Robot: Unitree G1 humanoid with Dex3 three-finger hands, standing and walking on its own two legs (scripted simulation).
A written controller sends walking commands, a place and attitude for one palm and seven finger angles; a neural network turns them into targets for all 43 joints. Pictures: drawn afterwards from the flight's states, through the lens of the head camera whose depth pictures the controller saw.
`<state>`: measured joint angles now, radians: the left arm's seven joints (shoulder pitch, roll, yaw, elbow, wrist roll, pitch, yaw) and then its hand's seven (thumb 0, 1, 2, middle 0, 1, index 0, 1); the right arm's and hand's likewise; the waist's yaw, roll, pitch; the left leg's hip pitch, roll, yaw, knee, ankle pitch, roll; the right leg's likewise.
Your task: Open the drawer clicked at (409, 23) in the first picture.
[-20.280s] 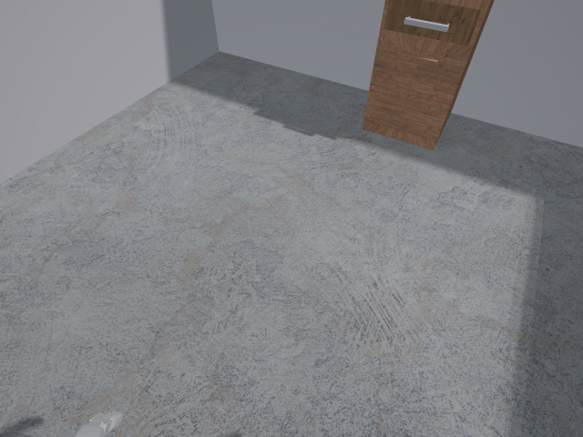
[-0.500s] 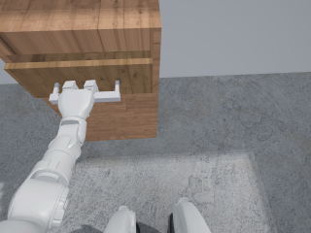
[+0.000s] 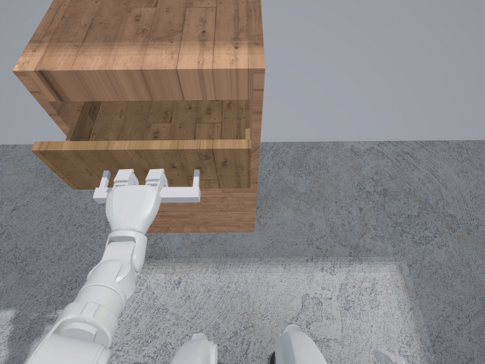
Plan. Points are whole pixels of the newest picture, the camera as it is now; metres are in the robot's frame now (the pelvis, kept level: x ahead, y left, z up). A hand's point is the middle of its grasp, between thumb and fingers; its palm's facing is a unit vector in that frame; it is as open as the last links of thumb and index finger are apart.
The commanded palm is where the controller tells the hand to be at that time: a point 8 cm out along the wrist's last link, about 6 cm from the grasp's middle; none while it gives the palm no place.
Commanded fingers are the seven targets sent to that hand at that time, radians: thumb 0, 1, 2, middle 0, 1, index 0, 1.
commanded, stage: pull the drawer open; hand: left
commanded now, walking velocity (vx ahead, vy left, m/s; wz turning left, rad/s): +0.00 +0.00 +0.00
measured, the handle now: (149, 185) +0.44 +0.18 -0.04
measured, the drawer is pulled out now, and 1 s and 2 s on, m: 0.11 0.23 0.30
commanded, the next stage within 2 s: open the thumb to release the handle in 1.74 s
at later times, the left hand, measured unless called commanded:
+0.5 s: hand (139, 245) +0.33 +0.19 -0.06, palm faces -0.03 -0.03 -1.00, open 5.6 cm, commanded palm +0.29 +0.20 -0.01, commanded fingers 0.00 0.90 0.90 -0.40 -1.35 -0.40 -1.35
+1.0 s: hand (134, 280) +0.27 +0.19 -0.06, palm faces -0.02 -0.04 -1.00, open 5.5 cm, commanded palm +0.23 +0.20 -0.01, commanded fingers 0.00 0.90 0.90 -0.40 -1.35 -0.40 -1.35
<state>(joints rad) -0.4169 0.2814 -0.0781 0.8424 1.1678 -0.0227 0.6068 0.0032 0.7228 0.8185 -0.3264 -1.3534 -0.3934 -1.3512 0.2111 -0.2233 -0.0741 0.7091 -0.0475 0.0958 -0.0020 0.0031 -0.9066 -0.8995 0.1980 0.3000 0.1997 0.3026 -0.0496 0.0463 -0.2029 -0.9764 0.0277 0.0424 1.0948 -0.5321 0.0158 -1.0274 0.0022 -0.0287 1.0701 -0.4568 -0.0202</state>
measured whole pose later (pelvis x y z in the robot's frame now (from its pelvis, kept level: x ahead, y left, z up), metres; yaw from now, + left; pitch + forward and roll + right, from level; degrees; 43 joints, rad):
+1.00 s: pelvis +0.00 -0.01 +0.00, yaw +1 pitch +19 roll +1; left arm 0.05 0.25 -0.14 0.44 1.18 0.02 0.63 0.01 0.72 0.83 -0.31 -1.35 -0.41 -1.35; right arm 0.13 -0.22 -0.06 0.66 -0.05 0.04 -0.03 0.01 -0.91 -0.90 0.20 0.30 0.20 0.30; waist 0.01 0.04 -0.19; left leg -0.90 0.02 0.04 1.09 -0.54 0.00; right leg -0.96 0.00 -0.03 1.10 -0.48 -0.04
